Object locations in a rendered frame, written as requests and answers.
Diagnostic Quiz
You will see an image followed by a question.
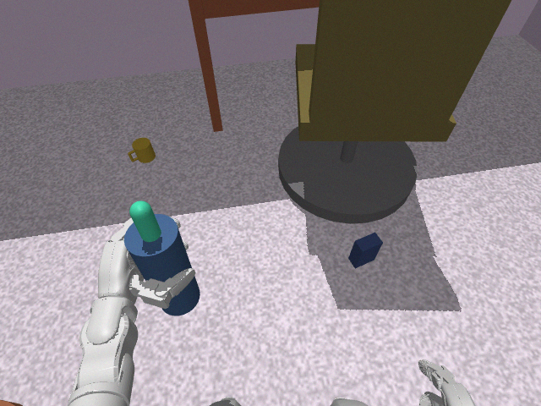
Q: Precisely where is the right robot hand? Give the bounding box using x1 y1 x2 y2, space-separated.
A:
418 359 476 406

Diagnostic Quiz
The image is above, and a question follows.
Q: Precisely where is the left robot arm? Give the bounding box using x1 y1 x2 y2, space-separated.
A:
68 296 138 406

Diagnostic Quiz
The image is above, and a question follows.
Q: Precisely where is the left robot hand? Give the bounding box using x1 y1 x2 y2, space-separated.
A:
98 217 195 309

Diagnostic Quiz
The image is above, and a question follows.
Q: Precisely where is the office chair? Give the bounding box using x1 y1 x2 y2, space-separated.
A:
278 0 511 224

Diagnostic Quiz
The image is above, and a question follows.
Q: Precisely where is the desk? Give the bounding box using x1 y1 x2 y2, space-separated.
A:
189 0 320 132

